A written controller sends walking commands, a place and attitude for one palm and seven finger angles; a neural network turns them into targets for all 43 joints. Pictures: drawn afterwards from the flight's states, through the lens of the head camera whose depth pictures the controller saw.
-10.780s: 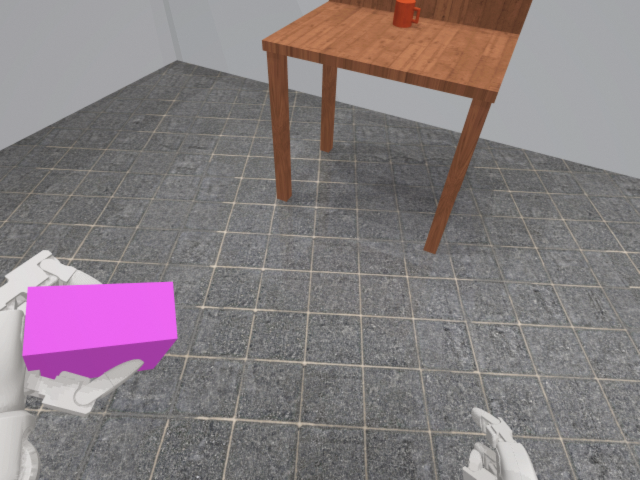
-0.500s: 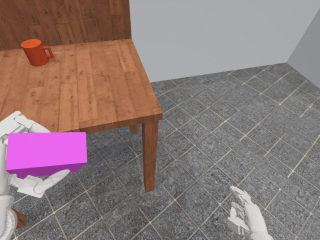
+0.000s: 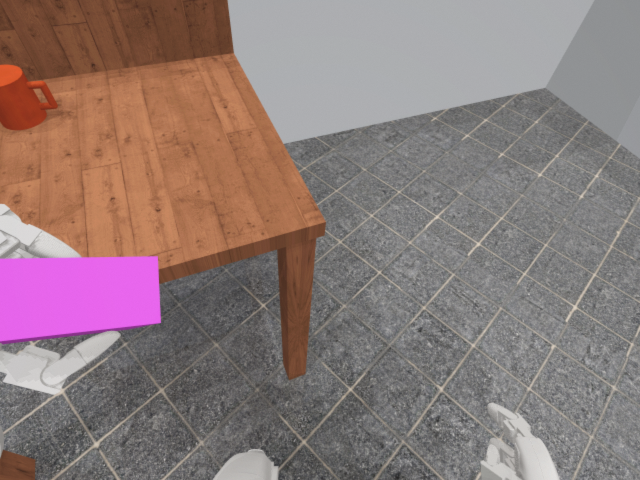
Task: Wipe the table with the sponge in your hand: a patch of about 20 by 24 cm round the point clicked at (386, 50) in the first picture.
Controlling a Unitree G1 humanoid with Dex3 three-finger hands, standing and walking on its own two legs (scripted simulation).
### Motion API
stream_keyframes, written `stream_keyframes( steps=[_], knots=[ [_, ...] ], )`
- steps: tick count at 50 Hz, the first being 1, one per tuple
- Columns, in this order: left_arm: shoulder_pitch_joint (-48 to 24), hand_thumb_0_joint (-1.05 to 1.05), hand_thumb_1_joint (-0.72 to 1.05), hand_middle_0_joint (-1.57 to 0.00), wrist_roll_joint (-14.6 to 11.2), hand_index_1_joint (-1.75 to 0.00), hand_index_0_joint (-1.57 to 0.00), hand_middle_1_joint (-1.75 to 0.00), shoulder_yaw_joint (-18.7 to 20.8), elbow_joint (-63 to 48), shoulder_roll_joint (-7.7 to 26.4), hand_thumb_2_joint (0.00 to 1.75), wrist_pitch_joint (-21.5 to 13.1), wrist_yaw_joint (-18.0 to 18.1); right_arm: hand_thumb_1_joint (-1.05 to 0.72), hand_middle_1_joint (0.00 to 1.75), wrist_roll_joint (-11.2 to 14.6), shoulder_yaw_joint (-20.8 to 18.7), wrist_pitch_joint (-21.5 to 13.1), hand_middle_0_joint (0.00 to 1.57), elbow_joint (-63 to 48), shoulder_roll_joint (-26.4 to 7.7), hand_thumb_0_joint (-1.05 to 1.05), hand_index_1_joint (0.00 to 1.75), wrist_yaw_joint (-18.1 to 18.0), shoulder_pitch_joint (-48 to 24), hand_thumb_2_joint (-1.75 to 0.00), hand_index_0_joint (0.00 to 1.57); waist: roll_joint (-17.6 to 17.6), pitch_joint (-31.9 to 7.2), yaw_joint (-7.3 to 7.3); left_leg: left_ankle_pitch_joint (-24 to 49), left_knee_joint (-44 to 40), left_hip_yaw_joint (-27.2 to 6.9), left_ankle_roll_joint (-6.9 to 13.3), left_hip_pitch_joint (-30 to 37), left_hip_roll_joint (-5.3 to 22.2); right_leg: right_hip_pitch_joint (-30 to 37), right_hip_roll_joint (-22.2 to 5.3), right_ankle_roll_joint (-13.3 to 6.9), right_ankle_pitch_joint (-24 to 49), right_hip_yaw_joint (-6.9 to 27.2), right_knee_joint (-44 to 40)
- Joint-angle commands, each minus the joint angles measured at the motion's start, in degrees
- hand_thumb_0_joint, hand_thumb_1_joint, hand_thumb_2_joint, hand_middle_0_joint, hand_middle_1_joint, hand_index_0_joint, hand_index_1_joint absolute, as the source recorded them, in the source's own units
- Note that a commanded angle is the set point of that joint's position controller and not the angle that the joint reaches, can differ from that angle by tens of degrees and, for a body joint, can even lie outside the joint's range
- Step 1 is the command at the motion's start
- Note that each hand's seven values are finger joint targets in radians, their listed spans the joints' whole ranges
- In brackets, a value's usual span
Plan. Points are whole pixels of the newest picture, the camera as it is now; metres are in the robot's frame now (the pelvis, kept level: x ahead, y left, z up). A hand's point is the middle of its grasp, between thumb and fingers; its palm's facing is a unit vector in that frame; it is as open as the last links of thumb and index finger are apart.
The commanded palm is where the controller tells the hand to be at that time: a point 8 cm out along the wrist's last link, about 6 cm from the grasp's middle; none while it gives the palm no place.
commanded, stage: shuffle to correct the standing spot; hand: left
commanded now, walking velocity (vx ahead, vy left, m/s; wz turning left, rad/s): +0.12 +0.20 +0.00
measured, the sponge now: (95, 300) +0.23 +0.22 +0.17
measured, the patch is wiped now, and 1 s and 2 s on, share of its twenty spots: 0.00 0.00 0.00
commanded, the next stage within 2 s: come to a stop and stand still in 0.78 s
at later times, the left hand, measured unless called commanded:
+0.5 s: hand out of the picture +0.26 +0.31 +0.18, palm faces +0.40 -0.80 -0.44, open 9.8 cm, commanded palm +0.19 +0.35 +0.21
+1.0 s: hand out of the picture +0.27 +0.42 +0.20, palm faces +0.43 -0.80 -0.42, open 9.8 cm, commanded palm +0.22 +0.46 +0.21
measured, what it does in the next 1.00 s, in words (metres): steps to the left: right foot, then left foot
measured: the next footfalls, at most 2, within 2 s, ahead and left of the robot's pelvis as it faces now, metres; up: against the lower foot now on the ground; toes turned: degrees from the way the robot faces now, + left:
right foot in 0.22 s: +0.06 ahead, -0.05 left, +0.00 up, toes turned -8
left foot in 0.60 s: +0.12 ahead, +0.25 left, +0.00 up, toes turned +6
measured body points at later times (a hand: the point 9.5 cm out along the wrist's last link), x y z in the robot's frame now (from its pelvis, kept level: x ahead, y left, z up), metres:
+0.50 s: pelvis +0.04 +0.07 +0.04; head +0.08 +0.06 +0.48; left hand +0.23 +0.35 +0.21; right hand +0.19 -0.19 -0.07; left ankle +0.08 +0.25 -0.65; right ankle +0.02 -0.05 -0.70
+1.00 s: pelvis +0.05 +0.18 +0.03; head +0.06 +0.17 +0.48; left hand +0.24 +0.46 +0.22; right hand +0.22 -0.04 -0.07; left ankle +0.06 +0.30 -0.65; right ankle +0.05 +0.07 -0.70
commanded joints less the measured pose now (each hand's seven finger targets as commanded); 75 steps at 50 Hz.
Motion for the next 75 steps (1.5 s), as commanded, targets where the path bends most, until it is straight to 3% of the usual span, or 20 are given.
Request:
stream_keyframes(
  steps=[1, 9, 11, 12, 17, 25, 28, 30, 33, 41, 44, 50, 53, 56, 59, 66, 72, 73, 74, 75],
  knots=[
    [-8.31, 0.0, 0.1, -1.2, -1.56, -1.6, -1.2, -1.6, 8.35, -14.92, 13.39, 1.3, -3.86, 1.68, -0.9, 0.3, -0.81, -0.98, -5.77, 0.2, -10.16, -4.69, 0.0, 0.3, -0.82, -5.62, -0.9, 0.2, 16.35, -13.19, -0.25, 12.95, -24.95, -24.77, 15.2, 14.33, 15.79, -17.2, 3.68, -2.12, -3.56, -2.17, 25.72],
    [2.58, 0.0, 0.1, -1.2, -1.87, -1.6, -1.2, -1.6, 6.75, -7.73, 9.16, 1.3, -0.04, 1.52, -0.9, 0.3, 0.01, 0.79, -5.84, 0.2, -8.27, -5.23, 0.0, 0.3, -0.63, -3.86, -0.9, 0.2, 7.54, -13.89, 0.78, 0.3, -17.03, -6.96, 5.54, -3.27, 7.78, 11.85, 2.39, -2.67, 13.27, -9.51, -23.03],
    [4.12, 0.0, 0.1, -1.2, -1.44, -1.6, -1.2, -1.6, 8.86, -2.26, 11.94, 1.3, 1.18, 1.9, -0.9, 0.3, -0.49, 0.57, -4.0, 0.2, -8.66, -4.02, 0.0, 0.3, -0.66, -3.47, -0.9, 0.2, -16.23, -12.71, 0.73, -10.96, 12.34, 0.34, -0.28, -16.5, -2.53, 15.75, -18.36, -10.8, 8.78, 23.76, -38.35],
    [0.99, 0.0, 0.1, -1.2, -2.21, -1.6, -1.2, -1.6, 8.86, -1.08, 10.83, 1.3, 1.06, 1.91, -0.9, 0.3, -1.23, 0.73, -3.58, 0.2, -8.25, -5.58, 0.0, 0.3, -0.44, -4.47, -0.9, 0.2, -13.55, -9.72, 0.24, -8.84, 23.06, -5.45, -2.07, -18.36, -0.99, 10.3, -23.12, -12.48, 9.14, 26.94, -39.94],
    [-1.93, 0.0, 0.1, -1.2, -1.11, -1.6, -1.2, -1.6, 5.84, 0.53, 8.86, 1.3, -0.94, 1.15, -0.9, 0.3, -0.74, 1.1, -3.18, 0.2, -5.52, -4.8, 0.0, 0.3, -0.85, -5.13, -0.9, 0.2, -4.7, -7.58, -0.21, 0.5, 26.49, -5.4, -3.55, -17.3, 3.28, 9.22, -14.57, -9.74, 36.59, 5.33, -32.32],
    [-6.07, 0.0, 0.1, -1.2, -0.15, -1.6, -1.2, -1.6, 4.55, -15.46, 10.37, 1.3, -1.4, 3.95, -0.9, 0.3, -1.15, 0.18, -6.73, 0.2, -8.27, -3.01, 0.0, 0.3, -2.36, -6.24, -0.9, 0.2, -7.88, -13.49, 1.84, 2.72, -6.82, 6.75, -1.52, 3.54, -0.51, 10.15, -11.74, -8.46, 47.84, -2.23, -25.35],
    [-1.68, 0.0, 0.1, -1.2, -1.01, -1.6, -1.2, -1.6, 7.86, -16.75, 11.51, 1.3, -1.28, 4.24, -0.9, 0.3, -0.64, -1.12, -5.84, 0.2, -9.13, -3.9, 0.0, 0.3, -3.02, -4.31, -0.9, 0.2, -0.91, -18.45, -0.68, 12.94, -18.48, 6.68, -1.26, 17.01, -2.04, 6.67, -7.36, -4.44, 42.73, -6.68, -11.75],
    [-0.15, 0.0, 0.1, -1.2, -1.7, -1.6, -1.2, -1.6, 8.18, -18.12, 10.67, 1.3, -2.18, 3.86, -0.9, 0.3, -0.18, -2.43, -5.45, 0.2, -10.4, -6.62, 0.0, 0.3, -2.44, -4.21, -0.9, 0.2, 20.73, -20.26, -0.44, 39.7, -19.86, -13.83, 7.58, 25.24, 14.17, -10.6, 2.52, -0.6, 2.03, -9.59, 7.64],
    [2.73, 0.0, 0.1, -1.2, -1.16, -1.6, -1.2, -1.6, 8.96, -12.49, 11.73, 1.3, -0.88, 3.16, -0.9, 0.3, -0.4, -2.03, -5.25, 0.2, -9.34, -5.49, 0.0, 0.3, -2.15, -3.37, -0.9, 0.2, 16.5, -15.84, -0.39, 32.95, -20.77, -14.1, 11.84, 18.98, 15.86, -16.68, 0.7, -1.47, -4.49, -6.14, 14.12],
    [-1.56, 0.0, 0.1, -1.2, -1.44, -1.6, -1.2, -1.6, 4.08, -12.17, 9.05, 1.3, 2.29, 2.77, -0.9, 0.3, -0.19, 1.47, -6.92, 0.2, -8.57, -5.39, 0.0, 0.3, -1.73, -5.11, -0.9, 0.2, 9.95, -12.93, 0.38, 5.94, -16.89, -3.15, 3.67, 2.43, 8.32, 8.53, 2.33, -1.99, 17.53, -10.1, -26.6],
    [-4.28, 0.0, 0.1, -1.2, -1.64, -1.6, -1.2, -1.6, 4.5, -6.28, 9.61, 1.3, 2.72, 3.22, -0.9, 0.3, -0.87, 1.23, -5.16, 0.2, -8.03, -5.32, 0.0, 0.3, -1.27, -4.02, -0.9, 0.2, -12.38, -10.82, 0.1, -10.67, 15.99, -2.23, -2.33, -13.69, -0.4, 12.02, -22.32, -13.67, 26.15, 23.72, -37.24],
    [-6.33, 0.0, 0.1, -1.2, -0.28, -1.6, -1.2, -1.6, 2.89, -4.19, 7.36, 1.3, 1.49, 3.21, -0.9, 0.3, -0.94, 3.37, -3.79, 0.2, -6.09, -2.0, 0.0, 0.3, -2.94, -6.35, -0.9, 0.2, -7.73, -10.13, 0.62, -1.68, -3.77, 0.97, -1.77, 2.35, 1.17, 4.41, -7.9, -9.37, 31.84, -4.18, -30.3],
    [-9.0, 0.0, 0.1, -1.2, -1.03, -1.6, -1.2, -1.6, 0.43, -10.01, 6.11, 1.3, 1.82, 3.24, -0.9, 0.3, -1.07, 2.06, -5.12, 0.2, -6.29, -3.01, 0.0, 0.3, -4.03, -5.71, -0.9, 0.2, 2.8, -12.18, -0.43, 9.96, -17.93, 2.56, -2.19, 16.26, -0.95, 1.14, -1.62, -5.37, 19.1, -8.0, -23.32],
    [-9.59, 0.0, 0.1, -1.2, -0.98, -1.6, -1.2, -1.6, 1.89, -14.81, 9.04, 1.3, 1.8, 3.22, -0.9, 0.3, -0.57, 0.3, -5.82, 0.2, -8.27, -5.51, 0.0, 0.3, -3.81, -6.74, -0.9, 0.2, 15.09, -12.07, 0.15, 18.95, -28.3, -20.24, 4.95, 16.18, 15.13, -4.83, 6.03, -1.66, 0.84, -6.19, -8.57],
    [-8.35, 0.0, 0.1, -1.2, -1.14, -1.6, -1.2, -1.6, 3.25, -18.43, 9.97, 1.3, 2.11, 2.72, -0.9, 0.3, -1.54, 0.48, -6.32, 0.2, -7.48, -4.18, 0.0, 0.3, -2.71, -6.28, -0.9, 0.2, 20.91, -10.28, -0.62, 21.77, -29.6, -18.7, 4.54, 14.14, 14.26, -4.63, 5.53, -2.45, 2.65, -4.53, -7.48],
    [3.16, 0.0, 0.1, -1.2, -2.37, -1.6, -1.2, -1.6, 5.3, -12.29, 9.69, 1.3, 2.84, 1.55, -0.9, 0.3, -0.57, 0.99, -5.88, 0.2, -8.39, -4.4, 0.0, 0.3, -1.06, -4.98, -0.9, 0.2, 14.42, -14.83, -0.44, 20.51, -22.58, -8.86, 1.16, 13.04, 11.71, 7.24, 7.59, -2.77, 18.3, -6.33, -31.97],
    [2.94, 0.0, 0.1, -1.2, -3.75, -1.6, -1.2, -1.6, 1.86, -2.05, 5.89, 1.3, 6.98, 1.27, -0.9, 0.3, 0.42, 1.42, -3.48, 0.2, -7.88, -4.04, 0.0, 0.3, -2.06, -4.76, -0.9, 0.2, -4.16, -11.39, -1.05, 1.05, -11.28, -2.31, -1.28, 9.35, 1.41, 1.0, -3.81, -8.54, 17.37, 7.79, -39.78],
    [-54.48, 0.0, 0.1, -1.2, 2.67, -1.6, -1.2, -1.6, 31.9, -13.6, 49.09, 1.3, 1.24, -0.66, -0.9, 0.3, -1.51, -1.73, -7.32, 0.2, -5.38, -7.59, 0.0, 0.3, -3.62, 0.26, -0.9, 0.2, -13.05, 2.78, 1.18, 5.95, -10.85, 6.82, -2.46, 7.06, -1.81, -7.24, 2.88, 3.2, 34.9, 3.35, -46.08],
    [-25.79, 0.0, 0.1, -1.2, -0.17, -1.6, -1.2, -1.6, 10.18, 15.67, 17.48, 1.3, 2.14, -3.57, -0.9, 0.3, -0.46, 0.73, -7.55, 0.2, -6.08, -2.18, 0.0, 0.3, -3.78, -3.12, -0.9, 0.2, -9.1, -12.17, 1.2, 10.34, -14.42, -0.6, 0.61, 9.01, -3.62, 4.06, -1.73, -2.58, 34.5, 2.84, -35.03],
    [-12.87, 0.0, 0.1, -1.2, -2.19, -1.6, -1.2, -1.6, 10.42, 12.71, 16.02, 1.3, 1.37, -2.54, -0.9, 0.3, 0.17, -0.07, -7.68, 0.2, -8.13, -4.57, 0.0, 0.3, -3.13, -1.9, -0.9, 0.2, -6.49, -8.49, 3.65, 12.52, -12.92, -1.0, -0.15, 9.07, -0.43, 3.57, -2.09, -1.09, 38.7, 7.83, -36.7]
  ],
)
